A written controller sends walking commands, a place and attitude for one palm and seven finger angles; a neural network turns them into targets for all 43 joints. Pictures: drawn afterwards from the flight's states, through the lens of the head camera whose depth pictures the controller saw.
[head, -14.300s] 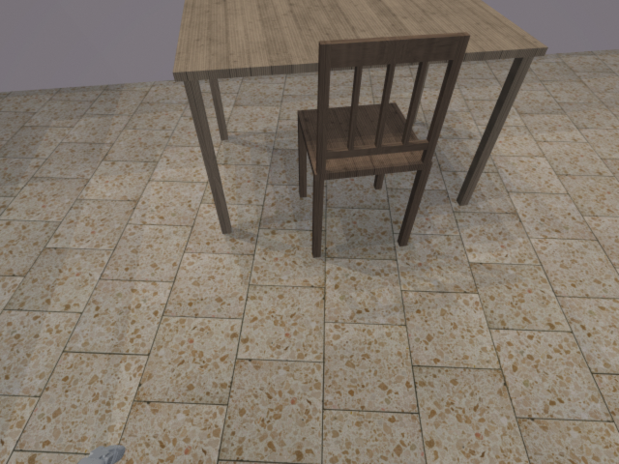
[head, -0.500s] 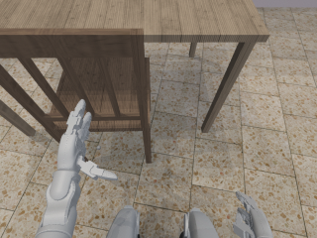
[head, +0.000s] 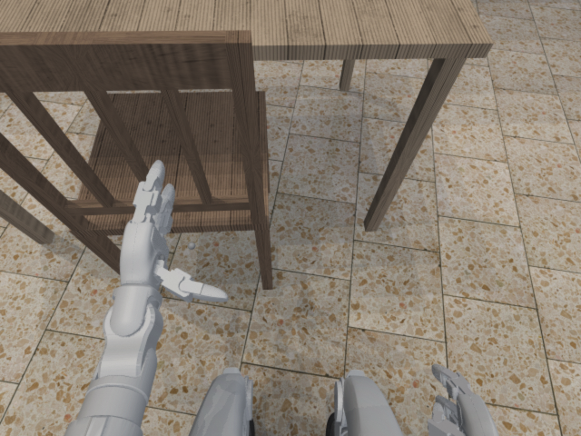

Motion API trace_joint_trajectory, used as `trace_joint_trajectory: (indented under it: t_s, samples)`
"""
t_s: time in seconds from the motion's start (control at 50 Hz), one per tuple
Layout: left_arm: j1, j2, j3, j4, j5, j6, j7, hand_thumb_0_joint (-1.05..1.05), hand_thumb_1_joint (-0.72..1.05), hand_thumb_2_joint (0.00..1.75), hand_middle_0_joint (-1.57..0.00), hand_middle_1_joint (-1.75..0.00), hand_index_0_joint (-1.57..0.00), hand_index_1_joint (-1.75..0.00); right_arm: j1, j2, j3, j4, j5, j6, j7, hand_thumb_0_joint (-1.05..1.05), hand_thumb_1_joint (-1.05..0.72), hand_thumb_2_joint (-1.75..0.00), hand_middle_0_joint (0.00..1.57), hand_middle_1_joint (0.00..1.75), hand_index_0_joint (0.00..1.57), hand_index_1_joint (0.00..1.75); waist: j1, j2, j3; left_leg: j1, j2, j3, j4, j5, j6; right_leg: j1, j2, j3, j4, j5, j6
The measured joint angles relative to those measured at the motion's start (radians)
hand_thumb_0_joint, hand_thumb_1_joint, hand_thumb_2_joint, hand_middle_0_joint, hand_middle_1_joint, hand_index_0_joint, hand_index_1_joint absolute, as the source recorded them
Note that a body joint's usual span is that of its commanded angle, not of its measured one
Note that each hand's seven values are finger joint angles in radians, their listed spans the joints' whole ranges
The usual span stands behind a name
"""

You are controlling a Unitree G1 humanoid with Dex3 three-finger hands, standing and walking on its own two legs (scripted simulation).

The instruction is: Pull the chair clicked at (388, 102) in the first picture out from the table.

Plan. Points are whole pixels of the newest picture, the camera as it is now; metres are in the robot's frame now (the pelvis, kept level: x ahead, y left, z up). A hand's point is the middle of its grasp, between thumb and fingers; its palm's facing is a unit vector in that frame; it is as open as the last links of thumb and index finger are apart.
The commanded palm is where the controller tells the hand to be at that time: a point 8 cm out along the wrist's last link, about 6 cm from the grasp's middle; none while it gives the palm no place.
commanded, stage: aim the fingers beside a spindle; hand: left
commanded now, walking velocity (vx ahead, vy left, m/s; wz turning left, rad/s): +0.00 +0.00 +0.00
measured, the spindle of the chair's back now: (132, 155) +0.51 +0.26 +0.02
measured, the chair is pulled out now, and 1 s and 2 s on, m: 0.00 0.00 0.00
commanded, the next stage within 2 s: push the fingers through the gap in 0.52 s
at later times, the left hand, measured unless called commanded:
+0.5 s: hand (188, 246) +0.36 +0.15 +0.02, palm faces +0.04 -1.00 -0.03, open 17.0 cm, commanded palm +0.33 +0.20 +0.03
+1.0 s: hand (202, 223) +0.39 +0.13 +0.03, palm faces +0.03 -1.00 -0.04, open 17.0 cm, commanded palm +0.37 +0.19 +0.03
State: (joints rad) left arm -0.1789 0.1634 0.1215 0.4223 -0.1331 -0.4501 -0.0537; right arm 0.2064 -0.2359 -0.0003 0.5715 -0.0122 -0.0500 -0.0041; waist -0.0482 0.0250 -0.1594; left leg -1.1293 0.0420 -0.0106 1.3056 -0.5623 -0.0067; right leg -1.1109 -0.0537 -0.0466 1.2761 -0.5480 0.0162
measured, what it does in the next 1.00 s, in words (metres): stands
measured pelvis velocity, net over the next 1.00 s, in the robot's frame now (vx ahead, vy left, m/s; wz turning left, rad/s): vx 0.00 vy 0.00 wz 0.00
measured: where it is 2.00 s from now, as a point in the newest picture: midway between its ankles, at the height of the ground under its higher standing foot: outside the picture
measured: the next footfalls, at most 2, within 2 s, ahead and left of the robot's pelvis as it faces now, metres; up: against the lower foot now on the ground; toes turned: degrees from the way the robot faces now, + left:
none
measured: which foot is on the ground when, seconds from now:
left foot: down 0.00-1.00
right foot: down 0.00-1.00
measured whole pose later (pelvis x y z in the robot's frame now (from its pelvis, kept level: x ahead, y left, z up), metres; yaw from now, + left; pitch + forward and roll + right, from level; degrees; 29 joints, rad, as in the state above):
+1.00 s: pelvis +0.00 +0.00 +0.00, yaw +0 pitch +23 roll -1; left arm -0.32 0.17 0.13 0.53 -0.11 -0.45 -0.01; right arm 0.21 -0.23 0.00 0.57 -0.02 -0.02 0.00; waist -0.06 0.03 -0.16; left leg -1.14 0.04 -0.01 1.30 -0.56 -0.01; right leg -1.13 -0.05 -0.04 1.28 -0.54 0.01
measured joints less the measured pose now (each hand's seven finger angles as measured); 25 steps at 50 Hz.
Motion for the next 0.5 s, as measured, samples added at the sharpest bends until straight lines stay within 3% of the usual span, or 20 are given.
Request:
trace_joint_trajectory:
  t_s: [0.5]
  samples:
    - [-0.01, 0.005, 0.009, 0.026, 0.0, -0.011, 0.004, -0.01, -0.5, 0.3, -0.06, -0.08, -0.06, -0.08, -0.009, -0.001, 0.002, -0.013, 0.002, 0.017, -0.001, 0.01, -0.91, -0.9, 0.2, 0.3, 0.2, 0.3, 0.0, -0.001, 0.001, -0.006, 0.0, 0.001, 0.003, 0.001, 0.002, -0.006, 0.001, 0.002, 0.002, 0.002, 0.001]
